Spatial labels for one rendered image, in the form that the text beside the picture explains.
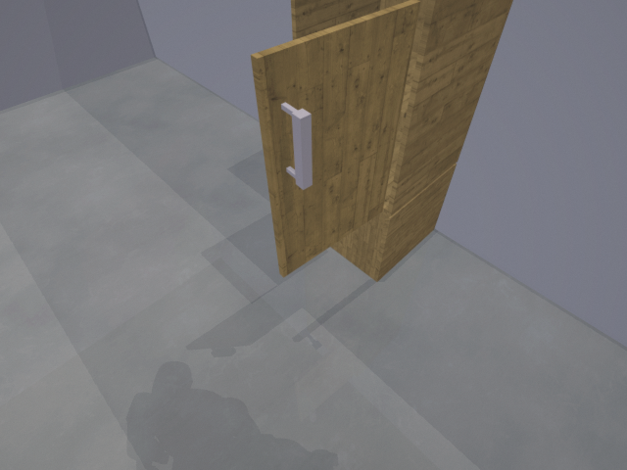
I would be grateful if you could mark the handle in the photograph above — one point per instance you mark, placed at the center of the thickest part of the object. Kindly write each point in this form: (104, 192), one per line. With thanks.
(302, 141)

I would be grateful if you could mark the cupboard door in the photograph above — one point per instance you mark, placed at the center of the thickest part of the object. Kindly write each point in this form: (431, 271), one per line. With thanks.
(352, 78)

